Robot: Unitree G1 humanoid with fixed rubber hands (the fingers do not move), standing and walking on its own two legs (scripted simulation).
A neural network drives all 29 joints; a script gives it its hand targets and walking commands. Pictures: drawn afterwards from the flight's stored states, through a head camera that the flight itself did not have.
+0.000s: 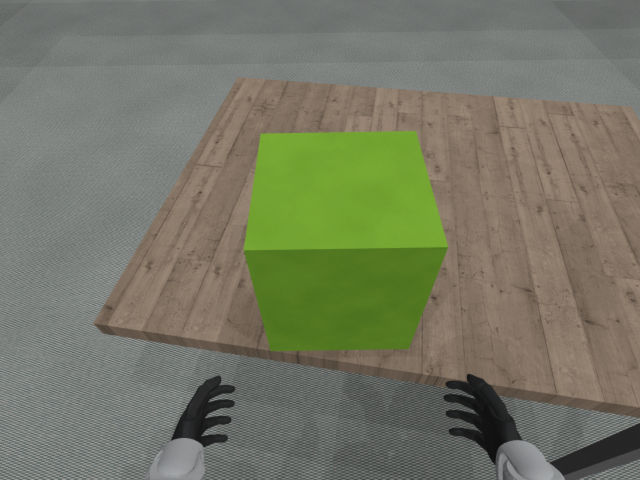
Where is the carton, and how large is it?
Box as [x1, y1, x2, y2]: [244, 131, 447, 350]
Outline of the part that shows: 415,131 264,133 260,135 244,252 270,350 408,348 447,248 447,244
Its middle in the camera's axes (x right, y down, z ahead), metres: +0.03 +0.01 +0.56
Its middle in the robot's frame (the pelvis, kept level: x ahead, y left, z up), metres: +0.44 -0.01 +0.03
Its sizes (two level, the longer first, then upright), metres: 0.210 0.200 0.250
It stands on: a table, 0.67 m high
